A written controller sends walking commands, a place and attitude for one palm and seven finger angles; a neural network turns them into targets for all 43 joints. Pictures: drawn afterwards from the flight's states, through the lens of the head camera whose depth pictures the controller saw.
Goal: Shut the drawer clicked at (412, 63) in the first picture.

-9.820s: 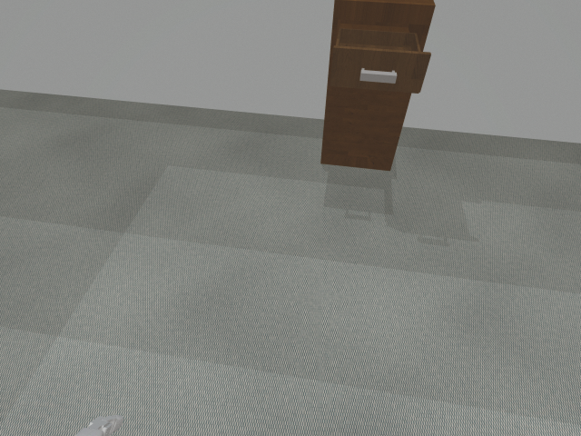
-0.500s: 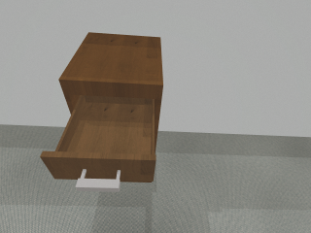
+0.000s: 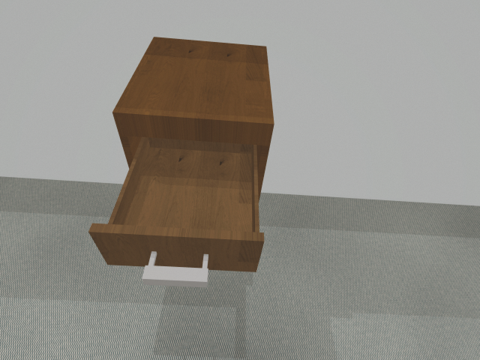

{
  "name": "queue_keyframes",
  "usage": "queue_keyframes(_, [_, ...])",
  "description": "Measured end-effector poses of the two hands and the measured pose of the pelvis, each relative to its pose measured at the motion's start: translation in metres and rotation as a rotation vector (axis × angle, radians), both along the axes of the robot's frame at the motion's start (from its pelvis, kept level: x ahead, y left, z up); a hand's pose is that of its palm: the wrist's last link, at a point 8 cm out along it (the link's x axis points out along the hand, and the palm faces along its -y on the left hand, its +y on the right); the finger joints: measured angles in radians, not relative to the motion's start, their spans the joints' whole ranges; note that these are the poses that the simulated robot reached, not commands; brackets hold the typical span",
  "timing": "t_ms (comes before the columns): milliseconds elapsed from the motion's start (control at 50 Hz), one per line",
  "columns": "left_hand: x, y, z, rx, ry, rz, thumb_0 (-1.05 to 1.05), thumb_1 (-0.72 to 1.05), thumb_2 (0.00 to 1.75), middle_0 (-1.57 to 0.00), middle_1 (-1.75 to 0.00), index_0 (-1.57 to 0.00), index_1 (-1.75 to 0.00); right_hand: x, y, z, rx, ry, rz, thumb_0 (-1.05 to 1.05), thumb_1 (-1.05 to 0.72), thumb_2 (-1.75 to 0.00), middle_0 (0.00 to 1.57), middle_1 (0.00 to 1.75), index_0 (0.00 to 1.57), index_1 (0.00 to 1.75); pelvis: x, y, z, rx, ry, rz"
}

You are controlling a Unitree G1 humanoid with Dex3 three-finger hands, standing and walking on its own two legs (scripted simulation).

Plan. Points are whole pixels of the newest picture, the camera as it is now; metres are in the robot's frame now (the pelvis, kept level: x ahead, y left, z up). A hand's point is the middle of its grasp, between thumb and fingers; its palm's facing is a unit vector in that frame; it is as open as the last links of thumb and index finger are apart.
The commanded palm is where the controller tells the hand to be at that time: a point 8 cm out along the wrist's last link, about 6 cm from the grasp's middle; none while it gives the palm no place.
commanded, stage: look again from close up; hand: left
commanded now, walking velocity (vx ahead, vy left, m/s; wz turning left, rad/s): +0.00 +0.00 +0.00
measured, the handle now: (178, 266) +0.31 +0.15 -0.10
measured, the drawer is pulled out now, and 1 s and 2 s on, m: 0.28 0.28 0.28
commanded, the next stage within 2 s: raise the hand and make a fist in 0.62 s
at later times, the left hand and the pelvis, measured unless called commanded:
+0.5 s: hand out of the picture -0.04 +0.14 -0.18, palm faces +0.02 -0.99 -0.14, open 7.4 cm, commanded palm none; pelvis +0.01 -0.01 +0.00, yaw +0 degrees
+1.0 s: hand (176, 291) +0.22 +0.12 +0.01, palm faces +0.11 -0.99 -0.07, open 6.6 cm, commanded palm +0.11 +0.18 -0.06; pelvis +0.00 -0.04 -0.04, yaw -1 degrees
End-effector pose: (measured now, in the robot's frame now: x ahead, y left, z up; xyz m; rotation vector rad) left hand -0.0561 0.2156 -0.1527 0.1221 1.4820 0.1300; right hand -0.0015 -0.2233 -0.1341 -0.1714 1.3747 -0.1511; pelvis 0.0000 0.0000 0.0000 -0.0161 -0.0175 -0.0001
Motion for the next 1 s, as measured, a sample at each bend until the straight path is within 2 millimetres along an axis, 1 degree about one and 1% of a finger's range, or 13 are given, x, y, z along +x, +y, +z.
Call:
queue_keyframes(100, [-0.005, -0.006, 0.000, -0.014, 0.012, 0.006, 0.01, 0.91, 0.90, -0.20, -0.30, -0.19, -0.30, -0.001, 0.001, 0.000, 0.000, 0.005, -0.004, 0.01, -0.92, -0.90, 0.20, 0.30, 0.20, 0.30, 0.000, 0.001, 0.000, 0.002, 0.001, 0.000])
queue_keyframes(240, [-0.003, -0.015, -0.001, -0.028, 0.006, 0.009, 0.00, 0.91, 0.90, -0.20, -0.30, -0.19, -0.30, 0.001, -0.001, 0.000, -0.001, 0.003, -0.007, 0.01, -0.92, -0.90, 0.20, 0.30, 0.20, 0.30, 0.001, -0.002, 0.001, 0.004, 0.001, -0.002])
queue_keyframes(520, [0.010, -0.026, 0.002, -0.019, -0.012, 0.002, 0.00, 0.91, 0.90, -0.20, -0.30, -0.19, -0.30, -0.001, -0.010, -0.003, 0.014, 0.018, -0.019, 0.01, -0.92, -0.90, 0.20, 0.30, 0.20, 0.30, 0.006, -0.014, 0.002, 0.006, 0.005, -0.007])
queue_keyframes(740, [0.029, -0.037, 0.001, -0.017, -0.041, -0.019, 0.00, 0.91, 0.90, -0.20, -0.30, -0.19, -0.30, -0.004, -0.015, -0.005, 0.025, 0.035, -0.021, 0.01, -0.92, -0.90, 0.20, 0.30, 0.20, 0.30, 0.010, -0.024, 0.001, 0.001, 0.004, -0.007])
queue_keyframes(760, [0.041, -0.036, 0.006, -0.016, -0.092, 0.019, 0.01, 0.91, 0.90, -0.20, -0.30, -0.20, -0.30, -0.001, -0.018, -0.004, 0.018, 0.007, -0.023, 0.01, -0.92, -0.90, 0.20, 0.30, 0.20, 0.30, 0.009, -0.024, 0.000, -0.001, 0.005, -0.001])
queue_keyframes(780, [0.060, -0.031, 0.017, 0.018, -0.198, 0.035, 0.02, 0.92, 0.90, -0.20, -0.30, -0.20, -0.31, 0.004, -0.022, -0.002, 0.002, -0.057, -0.017, 0.01, -0.93, -0.90, 0.20, 0.30, 0.20, 0.30, 0.008, -0.025, -0.002, 0.005, 0.004, -0.003])
queue_keyframes(820, [0.101, -0.009, 0.049, 0.138, -0.441, 0.041, 0.05, 0.97, 0.90, -0.22, -0.31, -0.21, -0.32, 0.021, -0.032, 0.003, -0.015, -0.209, -0.010, 0.02, -0.93, -0.90, 0.20, 0.30, 0.20, 0.30, 0.007, -0.028, -0.005, 0.027, 0.015, -0.015])
queue_keyframes(860, [0.145, 0.000, 0.086, 0.191, -0.676, 0.036, 0.06, 0.99, 0.90, -0.23, -0.33, -0.23, -0.33, 0.042, -0.043, 0.004, -0.020, -0.350, -0.001, 0.02, -0.93, -0.90, 0.20, 0.30, 0.20, 0.30, 0.005, -0.029, -0.010, 0.041, 0.020, -0.008])
queue_keyframes(900, [0.187, -0.005, 0.124, 0.196, -0.916, 0.003, 0.06, 0.98, 0.90, -0.25, -0.35, -0.24, -0.36, 0.066, -0.053, 0.005, -0.029, -0.476, 0.024, 0.02, -0.93, -0.90, 0.20, 0.30, 0.20, 0.30, 0.002, -0.029, -0.014, 0.031, 0.030, 0.008])
queue_keyframes(940, [0.222, -0.016, 0.153, 0.165, -1.142, -0.040, 0.05, 0.97, 0.90, -0.27, -0.38, -0.26, -0.38, 0.092, -0.062, 0.007, -0.043, -0.582, 0.041, 0.02, -0.92, -0.90, 0.20, 0.30, 0.20, 0.30, -0.001, -0.031, -0.021, 0.021, 0.063, 0.010])
queue_keyframes(960, [0.236, -0.024, 0.162, 0.127, -1.245, -0.055, 0.04, 0.97, 0.90, -0.28, -0.39, -0.28, -0.40, 0.104, -0.067, 0.009, -0.051, -0.630, 0.044, 0.02, -0.92, -0.90, 0.20, 0.30, 0.20, 0.30, -0.002, -0.034, -0.026, 0.021, 0.086, 0.004])
queue_keyframes(980, [0.245, -0.033, 0.166, 0.073, -1.336, -0.065, 0.04, 0.96, 0.90, -0.30, -0.41, -0.29, -0.42, 0.116, -0.072, 0.012, -0.060, -0.674, 0.047, 0.02, -0.92, -0.90, 0.20, 0.30, 0.20, 0.30, -0.003, -0.037, -0.032, 0.022, 0.109, -0.005])
queue_keyframes(1000, [0.250, -0.043, 0.167, 0.012, -1.411, -0.077, 0.03, 0.95, 0.90, -0.31, -0.43, -0.31, -0.44, 0.128, -0.076, 0.016, -0.067, -0.714, 0.051, 0.01, -0.92, -0.90, 0.20, 0.30, 0.20, 0.30, -0.004, -0.041, -0.037, 0.024, 0.128, -0.014])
